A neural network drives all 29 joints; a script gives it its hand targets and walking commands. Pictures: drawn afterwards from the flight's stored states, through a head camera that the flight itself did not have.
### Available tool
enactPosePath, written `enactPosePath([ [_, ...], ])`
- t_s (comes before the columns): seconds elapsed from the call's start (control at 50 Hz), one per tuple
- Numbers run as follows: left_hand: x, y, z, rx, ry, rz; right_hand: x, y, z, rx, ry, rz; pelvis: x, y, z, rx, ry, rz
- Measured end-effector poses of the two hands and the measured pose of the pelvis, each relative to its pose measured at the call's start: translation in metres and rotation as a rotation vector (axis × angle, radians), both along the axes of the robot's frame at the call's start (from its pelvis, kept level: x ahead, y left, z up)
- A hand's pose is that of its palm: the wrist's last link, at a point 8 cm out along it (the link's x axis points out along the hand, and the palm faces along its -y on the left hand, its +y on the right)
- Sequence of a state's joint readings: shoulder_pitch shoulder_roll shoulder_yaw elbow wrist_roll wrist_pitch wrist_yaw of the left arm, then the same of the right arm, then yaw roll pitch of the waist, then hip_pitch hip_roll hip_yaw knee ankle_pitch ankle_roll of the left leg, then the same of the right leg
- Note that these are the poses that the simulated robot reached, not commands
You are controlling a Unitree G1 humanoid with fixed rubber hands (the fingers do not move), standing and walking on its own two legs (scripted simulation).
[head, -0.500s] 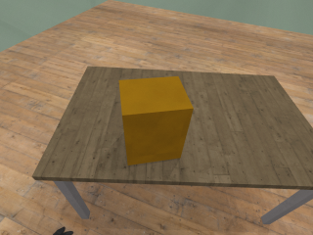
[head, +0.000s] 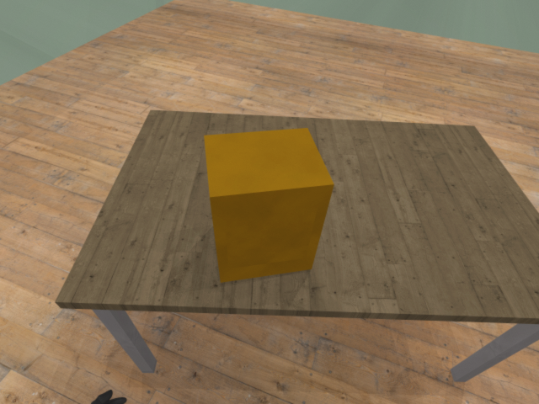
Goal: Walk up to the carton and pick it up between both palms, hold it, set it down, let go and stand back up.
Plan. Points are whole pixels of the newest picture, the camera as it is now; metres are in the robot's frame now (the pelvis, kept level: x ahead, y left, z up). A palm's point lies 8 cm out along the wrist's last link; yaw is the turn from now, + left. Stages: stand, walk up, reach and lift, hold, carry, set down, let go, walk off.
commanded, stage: stand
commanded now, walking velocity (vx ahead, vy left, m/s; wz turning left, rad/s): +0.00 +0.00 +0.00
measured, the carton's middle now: (262, 208) +0.50 +0.04 -0.04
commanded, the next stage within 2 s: none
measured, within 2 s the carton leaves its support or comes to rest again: neither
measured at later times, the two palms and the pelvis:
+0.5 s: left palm out of the picture +0.08 +0.26 -0.11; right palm out of the picture +0.08 -0.24 -0.11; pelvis +0.00 +0.00 +0.00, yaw +0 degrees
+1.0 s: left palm out of the picture +0.08 +0.26 -0.11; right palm out of the picture +0.08 -0.24 -0.12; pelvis +0.00 +0.00 +0.00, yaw +0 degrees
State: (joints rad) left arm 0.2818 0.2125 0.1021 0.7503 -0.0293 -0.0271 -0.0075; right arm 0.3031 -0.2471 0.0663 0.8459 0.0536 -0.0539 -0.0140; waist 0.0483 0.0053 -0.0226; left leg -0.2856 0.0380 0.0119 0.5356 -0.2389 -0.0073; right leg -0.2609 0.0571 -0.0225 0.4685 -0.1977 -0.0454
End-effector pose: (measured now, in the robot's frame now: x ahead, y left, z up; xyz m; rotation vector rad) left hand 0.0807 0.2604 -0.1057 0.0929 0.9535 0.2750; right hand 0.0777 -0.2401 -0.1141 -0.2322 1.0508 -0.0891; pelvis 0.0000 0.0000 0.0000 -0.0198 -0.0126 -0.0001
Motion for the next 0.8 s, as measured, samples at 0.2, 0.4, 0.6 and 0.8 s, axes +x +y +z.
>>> enactPosePath([
  [0.2,0.0007,0.0,0.0001,0.001,0.004,-0.001,0.0006,-0.0006,-0.0004,-0.001,0.004,0.0,0.0011,0.0,0.0,0.0,0.002,0.0],
  [0.4,0.0014,-0.0004,-0.0001,0.001,0.007,-0.003,0.0011,-0.0009,-0.0006,-0.002,0.007,0.001,0.002,0.0001,0.0001,0.0,0.003,0.0],
  [0.6,0.0021,-0.0003,0.0,0.002,0.009,-0.004,0.0018,-0.0011,-0.0009,-0.001,0.009,0.001,0.003,0.0001,0.0001,0.0,0.004,0.0],
  [0.8,0.0026,-0.0005,0.0001,0.002,0.011,-0.006,0.0023,-0.0011,-0.0011,-0.001,0.01,0.001,0.0036,0.0001,0.0002,0.0,0.005,0.0],
])
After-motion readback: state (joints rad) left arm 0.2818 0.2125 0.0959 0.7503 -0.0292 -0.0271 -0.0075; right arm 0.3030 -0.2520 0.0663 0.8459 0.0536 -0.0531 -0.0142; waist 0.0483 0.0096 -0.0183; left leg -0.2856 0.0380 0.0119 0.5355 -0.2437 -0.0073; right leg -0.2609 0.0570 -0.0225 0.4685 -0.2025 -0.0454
